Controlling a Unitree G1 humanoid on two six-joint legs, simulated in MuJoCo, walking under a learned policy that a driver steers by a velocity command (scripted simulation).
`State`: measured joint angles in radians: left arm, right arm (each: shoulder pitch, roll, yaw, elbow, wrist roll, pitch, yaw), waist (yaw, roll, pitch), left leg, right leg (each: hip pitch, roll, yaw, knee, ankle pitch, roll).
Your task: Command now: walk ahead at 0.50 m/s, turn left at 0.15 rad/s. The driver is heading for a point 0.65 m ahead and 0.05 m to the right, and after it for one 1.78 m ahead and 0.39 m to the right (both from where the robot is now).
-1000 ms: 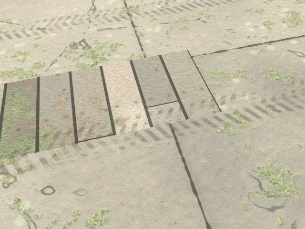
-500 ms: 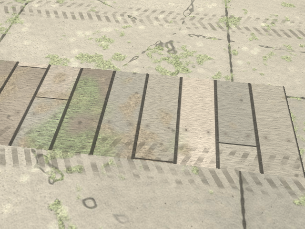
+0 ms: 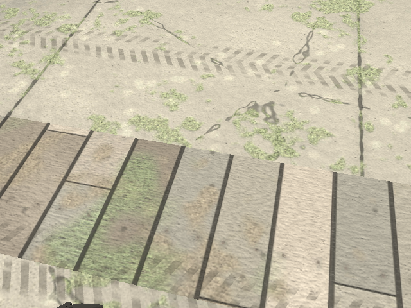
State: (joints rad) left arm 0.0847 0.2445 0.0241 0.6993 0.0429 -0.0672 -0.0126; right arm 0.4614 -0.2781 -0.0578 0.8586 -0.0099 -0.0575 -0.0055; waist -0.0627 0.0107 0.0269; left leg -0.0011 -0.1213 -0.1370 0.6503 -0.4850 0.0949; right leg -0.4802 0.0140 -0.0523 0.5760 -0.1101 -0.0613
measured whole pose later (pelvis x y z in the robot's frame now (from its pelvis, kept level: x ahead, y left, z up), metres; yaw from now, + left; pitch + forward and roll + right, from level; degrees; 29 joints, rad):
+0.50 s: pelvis +0.27 +0.01 +0.01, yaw +0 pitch +1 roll -2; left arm 0.47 0.23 0.03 0.95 0.01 -0.07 0.00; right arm 0.04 -0.23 0.00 0.74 -0.04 -0.06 0.03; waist 0.07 0.01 0.03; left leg -0.46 0.01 0.06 0.51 -0.11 0.09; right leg 0.08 0.05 -0.04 0.32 -0.41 -0.03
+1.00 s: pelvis +0.54 +0.02 +0.02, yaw +0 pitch +1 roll +2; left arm 0.04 0.22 0.02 0.81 0.03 -0.03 -0.03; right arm 0.47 -0.21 -0.03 1.02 -0.02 -0.08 0.00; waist -0.07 -0.03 0.04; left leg 0.13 -0.08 0.06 0.17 -0.31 0.06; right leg -0.56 -0.06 -0.07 0.60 -0.06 -0.06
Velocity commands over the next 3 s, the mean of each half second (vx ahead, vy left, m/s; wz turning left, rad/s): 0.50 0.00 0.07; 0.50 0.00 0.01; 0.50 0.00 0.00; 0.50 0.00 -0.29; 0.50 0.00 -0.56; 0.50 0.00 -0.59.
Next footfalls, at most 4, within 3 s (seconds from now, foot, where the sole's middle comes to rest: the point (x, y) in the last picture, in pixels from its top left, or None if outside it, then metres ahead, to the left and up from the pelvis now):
0.50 left None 0.43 0.10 -0.76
1.06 right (227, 229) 0.74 -0.08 -0.76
1.60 left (173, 165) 1.04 0.11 -0.76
2.16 right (220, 117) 1.29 -0.10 -0.76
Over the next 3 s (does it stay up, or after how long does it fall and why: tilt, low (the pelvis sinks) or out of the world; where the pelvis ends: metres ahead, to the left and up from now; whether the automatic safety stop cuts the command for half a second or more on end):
stays up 1.59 -0.18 0.03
